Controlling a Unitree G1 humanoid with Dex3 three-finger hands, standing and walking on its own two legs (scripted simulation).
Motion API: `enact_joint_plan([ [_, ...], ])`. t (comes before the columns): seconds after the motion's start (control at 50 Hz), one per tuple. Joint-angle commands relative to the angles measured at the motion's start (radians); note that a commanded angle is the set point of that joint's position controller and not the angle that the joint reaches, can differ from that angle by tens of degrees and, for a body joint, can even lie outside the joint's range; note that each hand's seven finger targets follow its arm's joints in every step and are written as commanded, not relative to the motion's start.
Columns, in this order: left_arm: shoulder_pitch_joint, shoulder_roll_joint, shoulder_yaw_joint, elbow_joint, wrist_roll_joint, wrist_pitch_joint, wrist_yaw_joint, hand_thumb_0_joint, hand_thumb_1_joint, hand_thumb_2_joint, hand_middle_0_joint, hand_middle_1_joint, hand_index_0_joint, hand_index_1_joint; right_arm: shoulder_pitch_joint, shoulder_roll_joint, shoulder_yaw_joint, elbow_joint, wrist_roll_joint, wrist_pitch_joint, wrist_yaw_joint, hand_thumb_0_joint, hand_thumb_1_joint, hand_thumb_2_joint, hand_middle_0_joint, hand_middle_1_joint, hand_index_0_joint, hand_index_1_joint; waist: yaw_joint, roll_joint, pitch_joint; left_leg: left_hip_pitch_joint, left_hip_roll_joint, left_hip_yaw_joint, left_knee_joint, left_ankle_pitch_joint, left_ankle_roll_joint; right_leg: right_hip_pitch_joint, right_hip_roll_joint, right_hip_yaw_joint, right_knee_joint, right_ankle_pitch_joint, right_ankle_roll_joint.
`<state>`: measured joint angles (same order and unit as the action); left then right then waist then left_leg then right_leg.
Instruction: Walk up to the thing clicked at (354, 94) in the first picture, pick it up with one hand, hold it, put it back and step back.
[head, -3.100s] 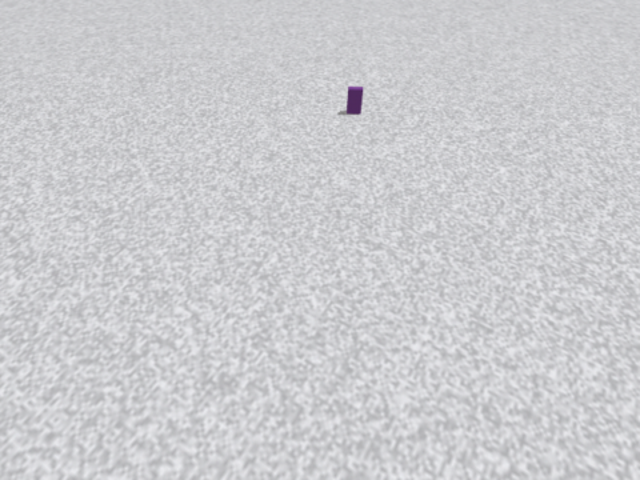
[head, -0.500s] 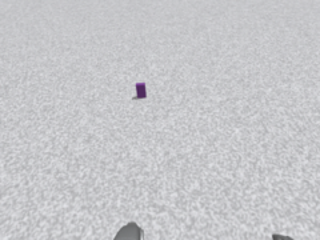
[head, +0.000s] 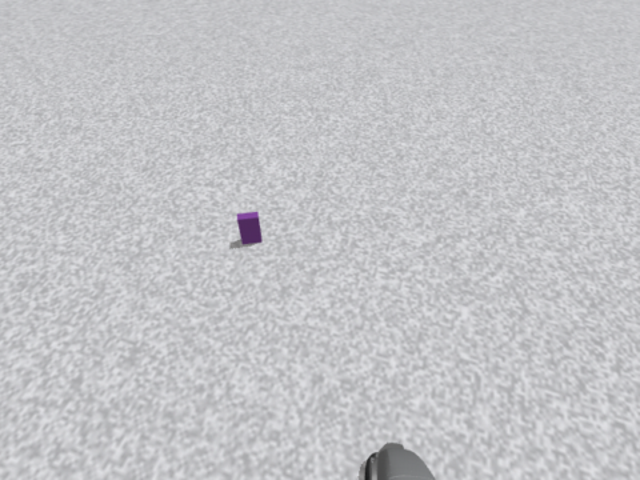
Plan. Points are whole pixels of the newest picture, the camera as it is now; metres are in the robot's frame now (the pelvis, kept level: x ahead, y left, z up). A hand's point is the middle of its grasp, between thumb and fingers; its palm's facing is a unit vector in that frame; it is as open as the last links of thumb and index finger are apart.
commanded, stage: walk up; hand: left
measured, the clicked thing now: (249, 228) +1.11 +0.24 -0.70
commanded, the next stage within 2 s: none
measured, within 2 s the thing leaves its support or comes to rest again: neither
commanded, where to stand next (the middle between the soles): +0.80 +0.03 m, yaw +0 degrees
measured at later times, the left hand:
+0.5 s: hand (143, 403) +0.26 +0.26 -0.14, palm faces +0.03 -0.93 -0.38, open 7.4 cm
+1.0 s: hand (172, 271) +0.51 +0.28 -0.14, palm faces -0.04 -0.91 -0.41, open 7.4 cm
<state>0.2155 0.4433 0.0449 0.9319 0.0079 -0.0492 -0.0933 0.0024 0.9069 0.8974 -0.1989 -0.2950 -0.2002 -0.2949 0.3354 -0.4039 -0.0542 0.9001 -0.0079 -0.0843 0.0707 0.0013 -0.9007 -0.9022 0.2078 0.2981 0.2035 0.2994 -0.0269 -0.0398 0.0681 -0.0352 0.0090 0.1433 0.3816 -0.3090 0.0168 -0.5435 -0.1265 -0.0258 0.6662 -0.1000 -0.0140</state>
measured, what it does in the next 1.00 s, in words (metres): walks ahead: right foot, then left foot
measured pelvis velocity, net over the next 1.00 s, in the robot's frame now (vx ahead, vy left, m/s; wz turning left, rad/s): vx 0.44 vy -0.01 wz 0.01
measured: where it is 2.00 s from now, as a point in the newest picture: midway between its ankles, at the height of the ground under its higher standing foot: (301, 311)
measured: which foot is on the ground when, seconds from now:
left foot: down 0.00-0.12, up 0.14-0.54, down 0.56-1.00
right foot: up 0.00-0.08, down 0.10-0.58, up 0.60-0.96, down 0.98-1.00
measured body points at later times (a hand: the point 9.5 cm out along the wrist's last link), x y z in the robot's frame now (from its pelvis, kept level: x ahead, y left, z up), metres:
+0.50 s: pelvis +0.23 -0.02 +0.00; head +0.24 -0.02 +0.45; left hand +0.26 +0.31 -0.11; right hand +0.33 -0.34 -0.11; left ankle +0.36 +0.14 -0.72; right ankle +0.19 -0.14 -0.74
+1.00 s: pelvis +0.44 -0.01 -0.02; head +0.45 -0.02 +0.43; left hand +0.51 +0.32 -0.11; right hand +0.49 -0.33 -0.14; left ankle +0.37 +0.13 -0.73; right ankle +0.53 -0.13 -0.74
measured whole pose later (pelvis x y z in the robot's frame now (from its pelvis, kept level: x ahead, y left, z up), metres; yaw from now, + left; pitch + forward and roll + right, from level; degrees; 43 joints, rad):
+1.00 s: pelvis +0.44 -0.01 -0.02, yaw +1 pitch -3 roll +1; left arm 0.27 0.43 0.05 0.91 0.02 -0.08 -0.07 0.00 0.91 0.90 -0.20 -0.30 -0.20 -0.30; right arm 0.33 -0.43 -0.05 0.86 -0.01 -0.05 0.06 0.00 -0.90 -0.90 0.21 0.30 0.20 0.30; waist -0.02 0.03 0.07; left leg -0.17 0.08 0.09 0.70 -0.44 0.01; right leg -0.39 -0.06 -0.06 0.61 -0.18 -0.01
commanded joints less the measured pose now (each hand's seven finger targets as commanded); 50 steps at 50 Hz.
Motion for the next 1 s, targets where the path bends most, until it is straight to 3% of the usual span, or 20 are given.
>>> enact_joint_plan([
  [0.0, -0.095, 0.142, 0.056, -0.086, -0.002, -0.032, 0.01, 0.0, 0.9, 0.9, -0.2, -0.3, -0.2, -0.3, -0.035, -0.278, -0.083, -0.084, 0.007, -0.023, -0.027, 0.0, -0.9, -0.9, 0.2, 0.3, 0.2, 0.3, 0.003, 0.152, -0.012, -0.084, 0.24, -0.132, -0.087, 0.277, 0.155, 0.133, 0.049, -0.056, -0.079, 0.012, -0.021],
  [0.06, 0.073, 0.189, 0.083, -0.032, 0.003, -0.045, 0.031, 0.0, 0.9, 0.9, -0.2, -0.3, -0.2, -0.3, -0.016, -0.235, -0.066, -0.098, 0.007, -0.013, -0.036, 0.0, -0.9, -0.9, 0.2, 0.3, 0.2, 0.3, 0.092, 0.015, -0.124, -0.161, 0.165, -0.054, 0.281, 0.424, 0.099, 0.481, 0.104, -0.075, -0.164, -0.068, -0.059],
  [0.08, 0.192, 0.266, 0.109, -0.021, 0.012, -0.053, 0.045, 0.0, 0.9, 0.9, -0.2, -0.3, -0.2, -0.3, 0.02, -0.178, -0.043, -0.116, 0.01, -0.017, -0.035, 0.0, -0.9, -0.9, 0.2, 0.3, 0.2, 0.3, 0.139, -0.17, -0.208, -0.35, 0.076, -0.007, 0.564, 0.234, 0.061, 0.684, -0.062, 0.165, -0.227, -0.154, -0.106],
  [0.1, 0.248, 0.347, 0.124, -0.032, 0.001, -0.057, 0.056, 0.0, 0.9, 0.9, -0.2, -0.3, -0.2, -0.3, 0.054, -0.164, -0.032, -0.121, 0.018, -0.014, -0.036, 0.0, -0.9, -0.9, 0.2, 0.3, 0.2, 0.3, 0.144, -0.26, -0.244, -0.594, -0.046, -0.059, 0.768, -0.183, 0.029, 0.83, -0.324, 0.632, -0.362, -0.207, -0.212],
  [0.12, 0.203, 0.338, 0.119, -0.048, -0.019, -0.053, 0.062, 0.0, 0.9, 0.9, -0.2, -0.3, -0.2, -0.3, -0.001, -0.258, -0.053, -0.097, 0.013, -0.005, -0.047, 0.0, -0.9, -0.9, 0.2, 0.3, 0.2, 0.3, 0.146, -0.117, -0.22, -0.618, 0.021, -0.163, 0.867, -0.207, 0.031, 0.748, -0.349, 0.668, -0.374, -0.237, -0.285],
  [0.18, 0.078, 0.244, 0.086, -0.082, -0.022, -0.055, 0.072, 0.0, 0.9, 0.9, -0.2, -0.3, -0.2, -0.3, -0.006, -0.222, -0.044, -0.06, 0.024, 0.0, -0.041, 0.0, -0.9, -0.9, 0.2, 0.3, 0.2, 0.3, 0.074, -0.08, -0.099, -0.56, 0.072, -0.225, 0.788, -0.039, 0.032, 0.51, -0.188, 0.298, -0.372, -0.058, -0.21],
  [0.22, 0.04, 0.215, 0.076, -0.095, -0.018, -0.06, 0.068, 0.0, 0.9, 0.9, -0.2, -0.3, -0.2, -0.3, 0.052, -0.213, -0.05, -0.028, 0.011, 0.015, -0.028, 0.0, -0.9, -0.9, 0.2, 0.3, 0.2, 0.3, 0.033, -0.111, -0.064, -0.49, 0.074, -0.208, 0.702, 0.022, 0.013, 0.399, -0.126, 0.168, -0.404, -0.047, -0.175],
  [0.32, 0.039, 0.239, 0.089, -0.13, -0.001, -0.071, 0.06, 0.0, 0.9, 0.9, -0.2, -0.3, -0.2, -0.3, -0.057, -0.2, -0.06, -0.053, -0.013, 0.027, 0.003, 0.0, -0.9, -0.9, 0.2, 0.3, 0.2, 0.3, 0.053, -0.09, -0.005, -0.521, 0.109, -0.155, 0.432, 0.081, -0.032, 0.331, -0.147, 0.121, -0.48, -0.299, -0.213],
  [0.46, 0.055, 0.26, 0.089, -0.124, 0.0, -0.063, 0.052, 0.0, 0.9, 0.9, -0.2, -0.3, -0.2, -0.3, -0.159, -0.191, -0.069, -0.075, -0.013, 0.008, 0.02, 0.0, -0.9, -0.9, 0.2, 0.3, 0.2, 0.3, 0.061, -0.064, 0.01, -0.347, 0.091, -0.087, 0.22, 0.179, -0.004, 0.288, -0.137, 0.067, -0.41, -0.305, -0.176],
  [0.52, 0.059, 0.235, 0.068, -0.127, 0.004, -0.055, 0.057, 0.0, 0.9, 0.9, -0.2, -0.3, -0.2, -0.3, -0.046, -0.221, -0.08, -0.045, -0.017, -0.004, 0.005, 0.0, -0.9, -0.9, 0.2, 0.3, 0.2, 0.3, -0.02, 0.025, -0.037, -0.114, 0.037, -0.053, 0.157, 0.089, 0.024, 0.231, -0.096, 0.003, -0.161, -0.046, -0.14],
  [0.54, 0.089, 0.182, 0.05, -0.127, 0.005, -0.051, 0.059, 0.0, 0.9, 0.9, -0.2, -0.3, -0.2, -0.3, 0.091, -0.272, -0.099, -0.007, -0.023, -0.012, -0.01, 0.0, -0.9, -0.9, 0.2, 0.3, 0.2, 0.3, -0.079, 0.178, -0.132, 0.069, 0.082, -0.165, 0.09, -0.024, 0.069, 0.161, -0.028, -0.054, 0.146, 0.055, -0.101],
  [0.56, 0.135, 0.099, 0.029, -0.146, -0.016, -0.047, 0.058, 0.0, 0.9, 0.9, -0.2, -0.3, -0.2, -0.3, 0.136, -0.372, -0.123, -0.027, -0.032, -0.018, -0.024, 0.0, -0.9, -0.9, 0.2, 0.3, 0.2, 0.3, -0.075, 0.423, -0.17, 0.228, 0.347, -0.643, -0.051, -0.144, 0.169, -0.123, 0.132, -0.09, 0.45, -0.289, -0.025],
  [0.58, 0.113, 0.199, 0.051, -0.125, -0.012, -0.042, 0.076, 0.0, 0.9, 0.9, -0.2, -0.3, -0.2, -0.3, 0.119, -0.398, -0.128, -0.047, 0.008, -0.016, -0.026, 0.0, -0.9, -0.9, 0.2, 0.3, 0.2, 0.3, -0.081, 0.289, -0.18, 0.178, 0.447, -0.82, -0.128, -0.121, 0.265, -0.152, 0.13, 0.026, 0.52, -0.453, -0.039],
  [0.66, 0.156, 0.201, 0.042, -0.06, -0.023, -0.033, 0.068, 0.0, 0.9, 0.9, -0.2, -0.3, -0.2, -0.3, -0.03, -0.261, -0.074, -0.079, 0.016, -0.014, -0.041, 0.0, -0.9, -0.9, 0.2, 0.3, 0.2, 0.3, 0.016, 0.17, -0.051, -0.06, 0.289, -0.337, -0.08, 0.194, 0.181, -0.045, 0.021, 0.104, 0.417, -0.265, -0.028],
  [0.78, 0.073, 0.175, 0.048, -0.087, 0.001, -0.023, 0.034, 0.0, 0.9, 0.9, -0.2, -0.3, -0.2, -0.3, -0.052, -0.293, -0.081, -0.113, 0.0, -0.02, -0.035, 0.0, -0.9, -0.9, 0.2, 0.3, 0.2, 0.3, 0.003, 0.196, 0.002, -0.156, 0.301, -0.261, -0.139, 0.056, 0.236, 0.018, -0.008, 0.023, 0.146, -0.198, 0.012],
  [0.86, 0.051, 0.163, 0.059, -0.079, 0.001, -0.033, 0.026, 0.0, 0.9, 0.9, -0.2, -0.3, -0.2, -0.3, -0.079, -0.289, -0.076, -0.126, 0.002, -0.015, -0.027, 0.0, -0.9, -0.9, 0.2, 0.3, 0.2, 0.3, 0.017, 0.19, -0.005, -0.229, 0.246, -0.196, -0.092, 0.0, 0.191, 0.165, 0.034, -0.027, -0.016, -0.082, 0.002],
  [0.92, 0.15, 0.175, 0.073, -0.043, 0.006, -0.047, 0.04, 0.0, 0.9, 0.9, -0.2, -0.3, -0.2, -0.3, -0.099, -0.254, -0.066, -0.142, 0.006, 0.001, -0.026, 0.0, -0.9, -0.9, 0.2, 0.3, 0.2, 0.3, 0.082, 0.097, -0.069, -0.288, 0.203, -0.139, 0.125, 0.052, 0.137, 0.401, 0.09, -0.064, -0.119, -0.054, -0.012],
  [0.94, 0.211, 0.216, 0.091, -0.026, 0.009, -0.056, 0.051, 0.0, 0.9, 0.9, -0.2, -0.3, -0.2, -0.3, -0.068, -0.21, -0.048, -0.143, 0.005, 0.003, -0.026, 0.0, -0.9, -0.9, 0.2, 0.3, 0.2, 0.3, 0.113, -0.026, -0.111, -0.368, 0.142, -0.08, 0.318, 0.087, 0.108, 0.551, 0.092, -0.031, -0.173, -0.131, -0.033],
  [0.96, 0.3, 0.308, 0.12, -0.025, 0.013, -0.065, 0.067, 0.0, 0.9, 0.9, -0.2, -0.3, -0.2, -0.3, -0.037, -0.135, -0.023, -0.162, 0.007, 0.0, -0.026, 0.0, -0.9, -0.9, 0.2, 0.3, 0.2, 0.3, 0.145, -0.284, -0.137, -0.534, 0.025, -0.011, 0.632, -0.08, 0.051, 0.645, -0.14, 0.34, -0.318, -0.3, -0.098],
  [0.98, 0.299, 0.359, 0.119, -0.049, 0.002, -0.067, 0.071, 0.0, 0.9, 0.9, -0.2, -0.3, -0.2, -0.3, -0.056, -0.191, -0.032, -0.159, 0.009, 0.008, -0.033, 0.0, -0.9, -0.9, 0.2, 0.3, 0.2, 0.3, 0.144, -0.219, -0.12, -0.675, -0.033, -0.09, 0.75, -0.24, 0.027, 0.663, -0.315, 0.678, -0.434, -0.348, -0.232],
])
